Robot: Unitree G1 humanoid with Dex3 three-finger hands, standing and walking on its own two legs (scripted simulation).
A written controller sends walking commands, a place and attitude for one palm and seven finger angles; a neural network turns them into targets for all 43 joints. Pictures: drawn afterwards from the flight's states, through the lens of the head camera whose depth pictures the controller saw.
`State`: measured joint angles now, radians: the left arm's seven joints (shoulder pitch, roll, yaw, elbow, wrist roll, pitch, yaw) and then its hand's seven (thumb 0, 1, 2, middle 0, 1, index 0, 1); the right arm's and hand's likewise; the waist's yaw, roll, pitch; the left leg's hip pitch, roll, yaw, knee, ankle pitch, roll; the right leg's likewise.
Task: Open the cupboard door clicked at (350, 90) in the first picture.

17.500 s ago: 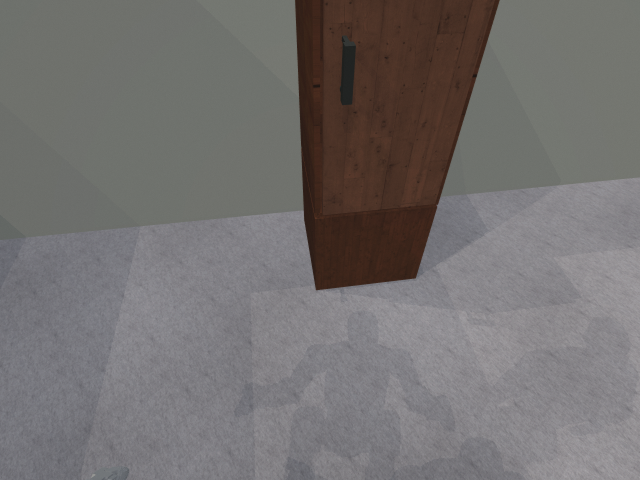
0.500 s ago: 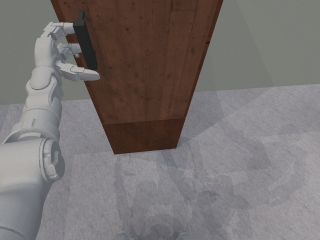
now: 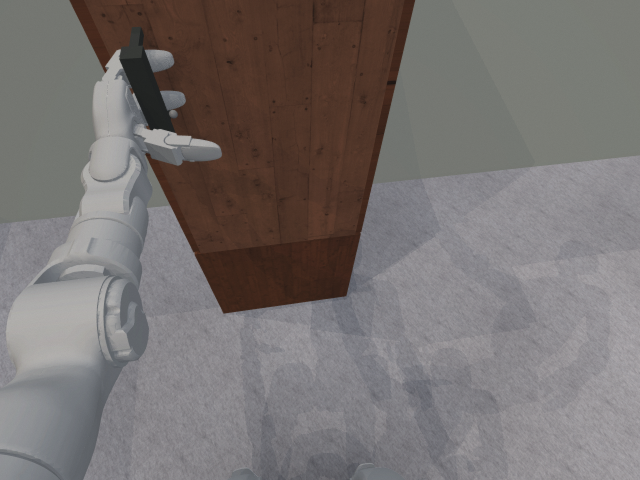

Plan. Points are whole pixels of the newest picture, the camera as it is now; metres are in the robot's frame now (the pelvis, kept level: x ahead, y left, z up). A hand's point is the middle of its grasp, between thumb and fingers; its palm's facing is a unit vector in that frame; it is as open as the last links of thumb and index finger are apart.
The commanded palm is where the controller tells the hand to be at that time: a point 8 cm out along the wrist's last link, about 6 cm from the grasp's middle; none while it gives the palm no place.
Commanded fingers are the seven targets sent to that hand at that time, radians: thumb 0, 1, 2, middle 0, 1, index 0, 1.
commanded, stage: slide the fingers in behind the handle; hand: left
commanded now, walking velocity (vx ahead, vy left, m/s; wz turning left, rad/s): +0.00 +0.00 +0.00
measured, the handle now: (152, 89) +0.58 +0.15 +0.14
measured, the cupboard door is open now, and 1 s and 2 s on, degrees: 0 0 11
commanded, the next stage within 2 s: close the thumb around the handle in 0.34 s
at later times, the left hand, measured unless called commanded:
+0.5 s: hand (173, 114) +0.53 +0.12 +0.14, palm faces +0.05 -1.00 -0.01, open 13.9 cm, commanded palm +0.50 +0.17 +0.14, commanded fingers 0.00 -0.28 0.40 -0.32 -1.22 -0.32 -1.22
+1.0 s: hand (173, 114) +0.53 +0.12 +0.14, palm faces +0.05 -1.00 -0.02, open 6.4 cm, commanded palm +0.51 +0.17 +0.14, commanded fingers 0.00 0.90 0.90 -0.40 -1.35 -0.40 -1.35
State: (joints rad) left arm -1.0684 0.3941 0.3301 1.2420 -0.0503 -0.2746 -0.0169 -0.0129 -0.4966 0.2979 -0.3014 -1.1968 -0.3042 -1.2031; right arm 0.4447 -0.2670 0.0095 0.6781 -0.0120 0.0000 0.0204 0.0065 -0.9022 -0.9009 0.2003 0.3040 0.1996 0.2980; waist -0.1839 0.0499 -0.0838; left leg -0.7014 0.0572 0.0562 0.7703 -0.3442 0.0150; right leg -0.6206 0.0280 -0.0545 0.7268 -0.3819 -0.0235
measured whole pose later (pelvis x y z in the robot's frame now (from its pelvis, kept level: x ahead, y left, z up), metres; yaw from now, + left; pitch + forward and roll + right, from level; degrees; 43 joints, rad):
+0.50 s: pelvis +0.01 -0.01 +0.00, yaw +1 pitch +16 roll -1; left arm -1.05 0.38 0.30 1.22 -0.07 -0.28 -0.03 -0.01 -0.49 0.30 -0.30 -1.20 -0.30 -1.20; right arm 0.43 -0.28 0.00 0.68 -0.01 0.01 0.02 0.01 -0.90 -0.90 0.20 0.30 0.20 0.30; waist -0.17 0.05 -0.09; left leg -0.68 0.05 0.05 0.75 -0.34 0.01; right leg -0.60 0.03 -0.06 0.71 -0.39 -0.03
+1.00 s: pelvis +0.01 +0.00 +0.00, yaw +1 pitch +16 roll -2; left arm -1.07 0.38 0.29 1.24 -0.07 -0.28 -0.02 0.00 0.59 0.76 -0.38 -1.31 -0.38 -1.32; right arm 0.44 -0.27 0.00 0.70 -0.01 0.00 0.02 0.01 -0.90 -0.90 0.20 0.30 0.20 0.30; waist -0.17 0.05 -0.09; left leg -0.70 0.05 0.04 0.76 -0.35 0.01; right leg -0.61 0.02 -0.07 0.72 -0.39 -0.03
